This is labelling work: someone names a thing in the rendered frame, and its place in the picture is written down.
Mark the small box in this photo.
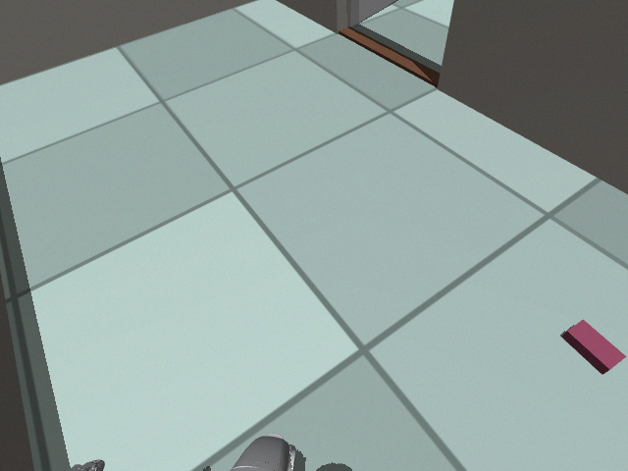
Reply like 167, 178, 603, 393
561, 320, 626, 375

